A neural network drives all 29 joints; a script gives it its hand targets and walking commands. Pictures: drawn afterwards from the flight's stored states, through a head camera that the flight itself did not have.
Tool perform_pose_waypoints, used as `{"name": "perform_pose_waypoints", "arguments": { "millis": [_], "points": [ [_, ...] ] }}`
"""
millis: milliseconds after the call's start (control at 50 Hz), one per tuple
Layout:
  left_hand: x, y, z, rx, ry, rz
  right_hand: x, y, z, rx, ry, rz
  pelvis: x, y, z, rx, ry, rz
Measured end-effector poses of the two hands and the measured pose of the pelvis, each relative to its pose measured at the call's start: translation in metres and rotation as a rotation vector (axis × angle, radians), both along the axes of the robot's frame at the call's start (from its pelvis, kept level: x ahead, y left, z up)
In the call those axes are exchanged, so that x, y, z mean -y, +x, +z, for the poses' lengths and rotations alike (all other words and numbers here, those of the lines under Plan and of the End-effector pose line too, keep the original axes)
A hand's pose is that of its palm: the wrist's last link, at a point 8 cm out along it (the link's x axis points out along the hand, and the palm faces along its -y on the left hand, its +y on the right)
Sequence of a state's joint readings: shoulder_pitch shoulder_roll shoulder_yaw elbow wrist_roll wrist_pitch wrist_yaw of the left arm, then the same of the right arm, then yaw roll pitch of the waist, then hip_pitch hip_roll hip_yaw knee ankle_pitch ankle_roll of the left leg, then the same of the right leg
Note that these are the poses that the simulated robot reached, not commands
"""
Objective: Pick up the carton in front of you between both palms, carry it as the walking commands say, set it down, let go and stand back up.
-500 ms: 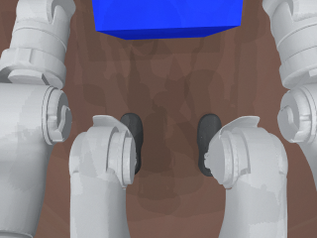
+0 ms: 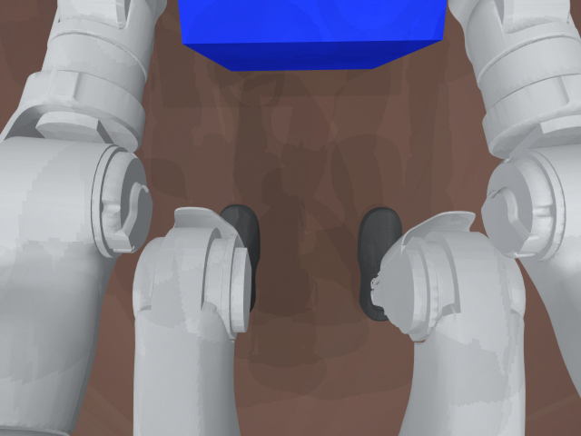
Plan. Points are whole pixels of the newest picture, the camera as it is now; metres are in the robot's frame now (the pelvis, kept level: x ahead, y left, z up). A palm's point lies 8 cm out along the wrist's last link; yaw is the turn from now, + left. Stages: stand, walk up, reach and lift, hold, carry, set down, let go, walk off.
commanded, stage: reach and lift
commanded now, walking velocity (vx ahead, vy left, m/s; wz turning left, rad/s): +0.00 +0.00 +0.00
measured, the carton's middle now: out of the picture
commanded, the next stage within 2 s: none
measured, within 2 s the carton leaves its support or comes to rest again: leaves its support in 0.26 s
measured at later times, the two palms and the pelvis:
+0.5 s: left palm out of the picture +0.53 +0.19 -0.05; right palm out of the picture +0.55 -0.11 -0.05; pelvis +0.01 +0.00 +0.03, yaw +1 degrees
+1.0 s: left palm out of the picture +0.49 +0.18 +0.10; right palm out of the picture +0.50 -0.12 +0.10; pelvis +0.01 -0.01 +0.15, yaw +2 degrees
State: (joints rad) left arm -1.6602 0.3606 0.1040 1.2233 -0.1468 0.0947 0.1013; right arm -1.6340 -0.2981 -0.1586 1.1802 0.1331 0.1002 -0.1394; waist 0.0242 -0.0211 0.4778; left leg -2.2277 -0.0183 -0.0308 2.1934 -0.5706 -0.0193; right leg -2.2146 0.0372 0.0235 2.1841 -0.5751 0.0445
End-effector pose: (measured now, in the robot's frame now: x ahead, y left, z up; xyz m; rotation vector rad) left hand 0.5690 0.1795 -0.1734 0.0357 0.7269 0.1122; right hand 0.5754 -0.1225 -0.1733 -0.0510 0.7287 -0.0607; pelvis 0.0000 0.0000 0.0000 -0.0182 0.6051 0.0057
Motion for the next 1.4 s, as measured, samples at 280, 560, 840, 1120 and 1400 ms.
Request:
{"name": "perform_pose_waypoints", "arguments": {
  "millis": [280,560,840,1120,1400],
  "points": [
    [0.003,-0.007,0.005,0.0,-0.001,0.043,0.0,-0.001,0.01,0.005,0.017,-0.018,0.0,0.007,-0.011,-0.008,0.006,-0.005],
    [-0.009,-0.047,0.155,0.031,-0.031,0.098,-0.013,-0.041,0.154,0.033,0.052,-0.03,0.005,0.004,0.053,-0.116,-0.003,0.031],
    [0.004,-0.066,0.23,0.043,-0.03,0.082,0.001,-0.063,0.23,0.046,0.052,-0.048,0.006,-0.006,0.114,-0.144,0.0,0.028],
    [0.005,-0.091,0.315,0.039,-0.042,0.098,0.001,-0.085,0.316,0.041,0.054,-0.044,0.006,0.022,0.183,-0.088,0.003,0.034],
    [0.011,-0.121,0.407,0.036,-0.048,0.101,0.007,-0.116,0.406,0.038,0.059,-0.049,0.005,0.046,0.263,0.056,0.013,0.034]
  ]
}}
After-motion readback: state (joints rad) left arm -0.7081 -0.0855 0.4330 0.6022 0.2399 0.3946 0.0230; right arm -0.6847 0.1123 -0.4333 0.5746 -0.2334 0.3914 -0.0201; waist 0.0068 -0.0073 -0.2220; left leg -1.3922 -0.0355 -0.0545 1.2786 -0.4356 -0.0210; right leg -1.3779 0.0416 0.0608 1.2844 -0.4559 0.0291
